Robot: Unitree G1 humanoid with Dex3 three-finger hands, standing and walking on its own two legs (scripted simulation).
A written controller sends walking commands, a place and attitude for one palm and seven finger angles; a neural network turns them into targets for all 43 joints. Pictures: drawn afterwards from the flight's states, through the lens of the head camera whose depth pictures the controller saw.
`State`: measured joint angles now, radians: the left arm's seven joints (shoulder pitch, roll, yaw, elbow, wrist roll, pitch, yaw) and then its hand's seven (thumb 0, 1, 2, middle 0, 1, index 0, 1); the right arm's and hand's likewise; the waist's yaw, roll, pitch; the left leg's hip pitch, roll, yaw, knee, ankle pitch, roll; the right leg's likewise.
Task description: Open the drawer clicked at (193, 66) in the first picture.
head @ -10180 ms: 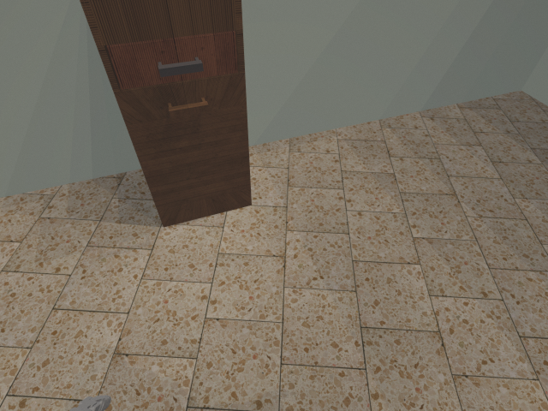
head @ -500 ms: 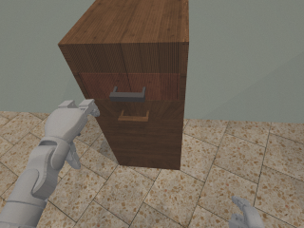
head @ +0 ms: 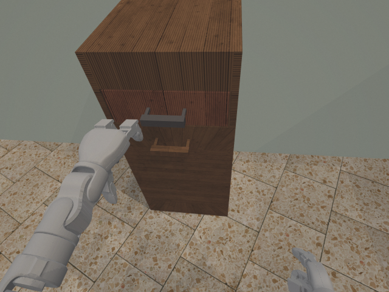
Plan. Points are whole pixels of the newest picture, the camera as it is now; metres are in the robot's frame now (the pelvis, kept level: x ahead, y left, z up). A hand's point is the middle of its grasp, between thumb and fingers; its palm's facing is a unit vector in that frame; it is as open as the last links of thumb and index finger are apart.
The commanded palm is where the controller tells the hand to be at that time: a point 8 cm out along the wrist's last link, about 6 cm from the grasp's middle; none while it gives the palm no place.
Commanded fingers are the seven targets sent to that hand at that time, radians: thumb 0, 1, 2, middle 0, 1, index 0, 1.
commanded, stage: move the hooked fingers above the handle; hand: left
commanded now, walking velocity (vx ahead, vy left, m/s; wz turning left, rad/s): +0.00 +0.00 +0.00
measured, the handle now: (164, 116) +0.59 +0.18 -0.01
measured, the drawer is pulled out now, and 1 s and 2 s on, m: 0.00 0.00 0.00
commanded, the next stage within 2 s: none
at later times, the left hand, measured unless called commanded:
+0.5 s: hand (138, 139) +0.42 +0.19 +0.07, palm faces -0.01 -0.05 -1.00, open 13.8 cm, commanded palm +0.41 +0.21 +0.13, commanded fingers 0.00 -0.50 0.30 -0.30 -1.20 -0.30 -1.20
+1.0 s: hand (155, 118) +0.50 +0.17 +0.06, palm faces +0.02 -0.02 -1.00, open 13.8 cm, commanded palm +0.48 +0.19 +0.12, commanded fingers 0.00 -0.50 0.30 -0.30 -1.20 -0.30 -1.20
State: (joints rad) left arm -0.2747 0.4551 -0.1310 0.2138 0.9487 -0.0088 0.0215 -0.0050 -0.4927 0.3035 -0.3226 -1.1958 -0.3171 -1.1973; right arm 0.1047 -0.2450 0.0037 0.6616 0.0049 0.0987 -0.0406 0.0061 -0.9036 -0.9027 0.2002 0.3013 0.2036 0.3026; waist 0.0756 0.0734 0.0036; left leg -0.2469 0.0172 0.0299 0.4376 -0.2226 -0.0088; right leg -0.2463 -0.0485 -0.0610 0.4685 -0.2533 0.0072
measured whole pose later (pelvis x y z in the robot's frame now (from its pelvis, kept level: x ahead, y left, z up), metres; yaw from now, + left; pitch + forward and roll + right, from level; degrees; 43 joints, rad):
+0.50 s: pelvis +0.01 +0.00 -0.01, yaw -1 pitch +6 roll +1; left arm -0.52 0.43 -0.12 0.56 1.00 -0.07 0.11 0.00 -0.49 0.30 -0.32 -1.20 -0.32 -1.20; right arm 0.24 -0.27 -0.05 0.71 0.02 0.09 -0.05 0.01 -0.90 -0.90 0.20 0.30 0.20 0.30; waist 0.01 0.05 -0.03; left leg -0.35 0.03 0.05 0.50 -0.26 -0.01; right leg -0.35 -0.04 -0.04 0.53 -0.28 0.01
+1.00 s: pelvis +0.02 +0.00 -0.01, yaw -2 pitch +12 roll +0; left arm -0.81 0.42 -0.08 0.92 1.07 -0.03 0.24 0.00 -0.49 0.30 -0.32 -1.20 -0.32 -1.20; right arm 0.28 -0.25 -0.05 0.71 0.00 0.09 -0.03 0.00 -0.90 -0.90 0.20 0.30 0.20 0.30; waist -0.07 0.04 -0.08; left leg -0.49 0.04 0.06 0.59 -0.30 -0.01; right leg -0.50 -0.03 -0.03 0.60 -0.31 0.01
